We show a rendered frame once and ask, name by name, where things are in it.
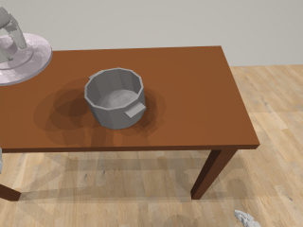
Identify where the knob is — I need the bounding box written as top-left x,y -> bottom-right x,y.
0,37 -> 18,55

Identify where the left robot hand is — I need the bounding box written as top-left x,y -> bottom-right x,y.
0,6 -> 27,63

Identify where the table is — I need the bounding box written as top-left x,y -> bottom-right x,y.
0,45 -> 260,201

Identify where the right robot hand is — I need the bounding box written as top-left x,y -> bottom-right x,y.
234,210 -> 261,227

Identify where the lid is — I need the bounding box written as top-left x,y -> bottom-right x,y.
0,33 -> 53,86

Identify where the pot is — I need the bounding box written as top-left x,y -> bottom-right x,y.
84,67 -> 147,130

